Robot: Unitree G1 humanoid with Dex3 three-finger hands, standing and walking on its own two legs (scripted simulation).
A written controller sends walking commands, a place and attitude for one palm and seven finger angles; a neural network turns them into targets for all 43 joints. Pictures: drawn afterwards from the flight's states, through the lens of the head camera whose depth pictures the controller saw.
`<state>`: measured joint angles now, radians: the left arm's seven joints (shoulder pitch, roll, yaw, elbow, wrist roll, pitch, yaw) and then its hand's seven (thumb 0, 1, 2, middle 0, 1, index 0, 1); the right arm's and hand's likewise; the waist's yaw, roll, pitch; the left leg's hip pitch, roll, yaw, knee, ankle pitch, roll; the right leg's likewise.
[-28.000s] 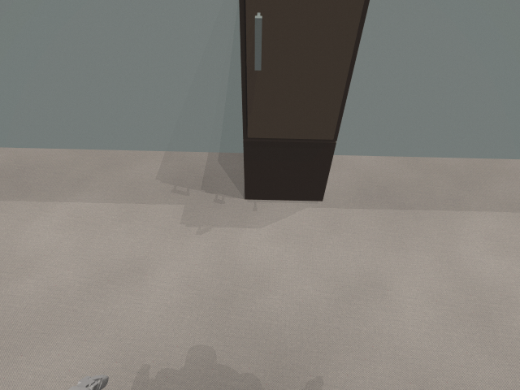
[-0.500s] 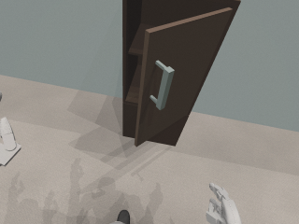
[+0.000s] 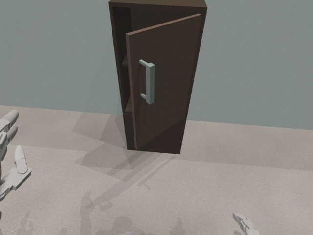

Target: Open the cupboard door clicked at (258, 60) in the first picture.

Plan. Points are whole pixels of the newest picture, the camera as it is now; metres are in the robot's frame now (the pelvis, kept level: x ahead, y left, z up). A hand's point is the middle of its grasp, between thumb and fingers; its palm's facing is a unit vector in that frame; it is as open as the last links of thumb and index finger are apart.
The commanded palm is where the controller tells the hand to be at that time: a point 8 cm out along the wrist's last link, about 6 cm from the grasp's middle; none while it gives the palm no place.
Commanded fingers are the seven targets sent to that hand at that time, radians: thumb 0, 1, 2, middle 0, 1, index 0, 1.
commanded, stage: stop stepping back and stand still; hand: left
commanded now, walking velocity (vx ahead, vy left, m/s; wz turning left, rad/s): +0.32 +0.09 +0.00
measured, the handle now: (146, 82) +0.63 +0.05 +0.08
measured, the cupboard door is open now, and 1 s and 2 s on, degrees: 48 48 48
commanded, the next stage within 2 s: let the arm hang, fingers relaxed in 0.44 s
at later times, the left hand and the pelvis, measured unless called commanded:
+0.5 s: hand out of the picture +0.18 +0.28 +0.18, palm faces +0.47 -0.76 -0.45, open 7.5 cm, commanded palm +0.11 +0.32 +0.19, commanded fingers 0.00 0.90 0.90 -0.20 -0.30 -0.20 -0.30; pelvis -0.02 +0.01 +0.00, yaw +3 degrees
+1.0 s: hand out of the picture -0.05 +0.21 -0.17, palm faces +0.13 -0.97 -0.19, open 7.0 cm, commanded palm none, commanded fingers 0.00 0.90 0.90 -0.20 -0.30 -0.20 -0.30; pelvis -0.04 +0.03 +0.01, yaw +5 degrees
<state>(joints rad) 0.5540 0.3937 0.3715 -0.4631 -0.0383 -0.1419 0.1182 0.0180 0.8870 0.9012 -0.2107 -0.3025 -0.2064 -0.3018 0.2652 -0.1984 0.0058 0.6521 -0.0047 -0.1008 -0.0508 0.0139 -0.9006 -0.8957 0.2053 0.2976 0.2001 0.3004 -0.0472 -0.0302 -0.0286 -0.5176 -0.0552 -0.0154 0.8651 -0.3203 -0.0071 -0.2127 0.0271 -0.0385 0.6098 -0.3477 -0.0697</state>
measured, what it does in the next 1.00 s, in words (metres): steps on the spot: left foot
